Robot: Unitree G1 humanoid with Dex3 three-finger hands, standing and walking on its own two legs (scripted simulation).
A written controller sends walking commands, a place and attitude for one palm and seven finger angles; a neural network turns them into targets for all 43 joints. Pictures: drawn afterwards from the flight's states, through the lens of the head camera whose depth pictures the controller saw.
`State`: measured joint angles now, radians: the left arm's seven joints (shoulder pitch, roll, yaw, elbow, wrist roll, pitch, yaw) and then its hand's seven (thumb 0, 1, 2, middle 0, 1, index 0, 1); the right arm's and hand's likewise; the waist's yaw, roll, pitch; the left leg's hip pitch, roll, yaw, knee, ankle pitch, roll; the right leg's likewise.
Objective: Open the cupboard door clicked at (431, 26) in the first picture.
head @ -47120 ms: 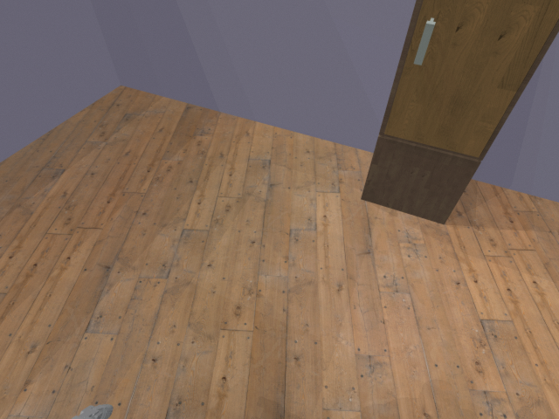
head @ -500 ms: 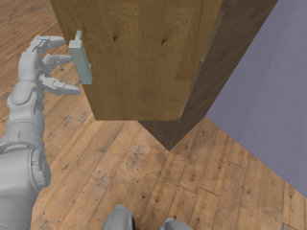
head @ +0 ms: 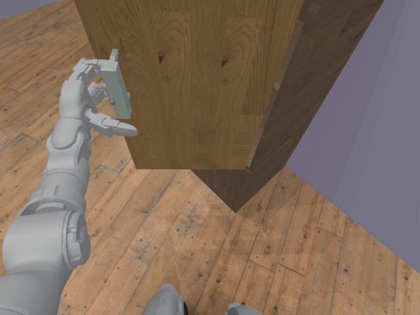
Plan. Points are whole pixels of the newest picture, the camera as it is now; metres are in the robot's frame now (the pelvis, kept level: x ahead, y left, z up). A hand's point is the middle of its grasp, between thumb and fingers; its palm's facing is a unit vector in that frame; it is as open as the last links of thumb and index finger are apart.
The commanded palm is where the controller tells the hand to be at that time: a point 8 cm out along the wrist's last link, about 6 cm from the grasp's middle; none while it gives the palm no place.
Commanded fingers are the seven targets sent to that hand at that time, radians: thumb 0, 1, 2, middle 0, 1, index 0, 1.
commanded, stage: slide the fingers in behind the handle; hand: left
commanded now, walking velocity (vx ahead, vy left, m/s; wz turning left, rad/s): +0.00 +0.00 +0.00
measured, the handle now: (119, 84) +0.54 +0.16 +0.10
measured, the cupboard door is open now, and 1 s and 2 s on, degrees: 48 48 49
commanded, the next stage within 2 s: close the thumb around the handle in 0.92 s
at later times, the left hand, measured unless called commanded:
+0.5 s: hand (129, 101) +0.49 +0.14 +0.11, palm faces +0.01 -1.00 +0.00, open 14.0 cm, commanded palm +0.47 +0.18 +0.10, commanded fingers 0.00 -0.50 0.30 -0.30 -1.20 -0.30 -1.20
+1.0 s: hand (128, 101) +0.49 +0.14 +0.10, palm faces +0.00 -1.00 +0.01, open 14.0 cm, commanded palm +0.47 +0.18 +0.10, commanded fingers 0.00 -0.50 0.30 -0.30 -1.20 -0.30 -1.20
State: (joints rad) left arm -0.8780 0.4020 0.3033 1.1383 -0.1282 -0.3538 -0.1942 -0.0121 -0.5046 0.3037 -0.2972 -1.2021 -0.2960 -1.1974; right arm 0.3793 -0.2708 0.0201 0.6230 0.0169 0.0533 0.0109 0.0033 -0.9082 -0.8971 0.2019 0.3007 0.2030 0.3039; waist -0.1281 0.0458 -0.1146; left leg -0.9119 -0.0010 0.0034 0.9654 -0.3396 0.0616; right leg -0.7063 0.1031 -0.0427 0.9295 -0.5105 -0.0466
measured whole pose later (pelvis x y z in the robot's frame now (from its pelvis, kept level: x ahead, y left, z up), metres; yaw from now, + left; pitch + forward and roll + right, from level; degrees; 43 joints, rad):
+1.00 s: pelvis +0.01 -0.01 +0.00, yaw +0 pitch +17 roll -3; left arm -0.87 0.35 0.28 1.12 -0.13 -0.36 -0.14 -0.01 -0.50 0.30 -0.30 -1.20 -0.30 -1.20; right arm 0.39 -0.27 0.01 0.64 0.01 0.05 0.02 0.00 -0.91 -0.90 0.20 0.30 0.20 0.30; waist -0.12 0.05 -0.12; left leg -0.91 0.00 0.00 0.96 -0.35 0.05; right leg -0.71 0.11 -0.04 0.94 -0.52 -0.06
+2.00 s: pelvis +0.00 -0.01 +0.00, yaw +0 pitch +16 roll -3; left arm -0.82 0.34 0.28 1.08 -0.13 -0.37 -0.12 0.01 0.69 0.79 -0.35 -1.35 -0.35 -1.35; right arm 0.41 -0.27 0.01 0.63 0.01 0.06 0.02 0.00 -0.91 -0.90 0.20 0.30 0.20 0.30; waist -0.12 0.05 -0.12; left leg -0.88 0.00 0.02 0.95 -0.34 0.05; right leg -0.69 0.11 -0.03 0.93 -0.51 -0.05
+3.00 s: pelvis +0.02 -0.08 +0.02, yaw +3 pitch +4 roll +3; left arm 0.22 -0.09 -0.20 -0.04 0.01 -0.10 0.48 0.01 0.57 0.75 -0.34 -1.31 -0.35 -1.32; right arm 0.22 -0.23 0.00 0.55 -0.03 0.11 0.01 0.01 -0.91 -0.90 0.20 0.30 0.20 0.30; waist 0.00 0.05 -0.12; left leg -0.56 -0.02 -0.04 0.79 -0.31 -0.01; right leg -0.38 0.10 -0.07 0.83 -0.53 -0.13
